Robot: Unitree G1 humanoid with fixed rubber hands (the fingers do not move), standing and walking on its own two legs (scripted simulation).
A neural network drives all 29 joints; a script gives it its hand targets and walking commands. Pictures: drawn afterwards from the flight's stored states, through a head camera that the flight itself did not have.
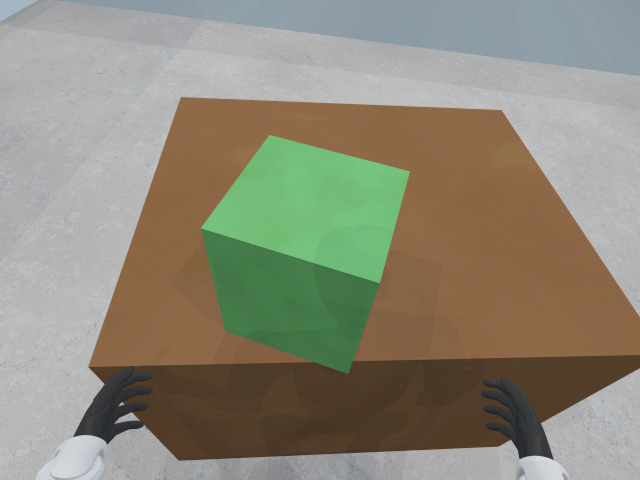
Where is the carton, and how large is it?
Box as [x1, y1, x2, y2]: [201, 135, 409, 373]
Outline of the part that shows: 269,135 201,227 224,327 226,331 348,373 380,280 409,171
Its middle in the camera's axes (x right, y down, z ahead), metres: -0.01 +0.02 +0.58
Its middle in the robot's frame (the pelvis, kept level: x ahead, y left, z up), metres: +0.42 +0.02 +0.01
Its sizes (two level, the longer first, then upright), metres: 0.210 0.200 0.250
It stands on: a pedestal, 0.66 m high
